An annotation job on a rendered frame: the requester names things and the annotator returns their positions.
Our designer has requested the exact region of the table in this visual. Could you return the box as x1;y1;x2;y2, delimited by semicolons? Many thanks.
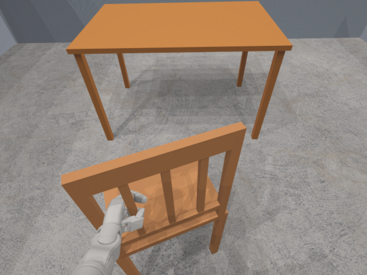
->
66;1;293;140

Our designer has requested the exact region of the robot left forearm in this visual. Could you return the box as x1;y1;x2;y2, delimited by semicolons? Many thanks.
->
72;223;122;275

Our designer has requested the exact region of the robot left hand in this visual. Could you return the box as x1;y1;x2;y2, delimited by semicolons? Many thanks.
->
103;190;147;233

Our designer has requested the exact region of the chair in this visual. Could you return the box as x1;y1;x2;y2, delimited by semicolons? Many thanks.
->
61;122;247;275

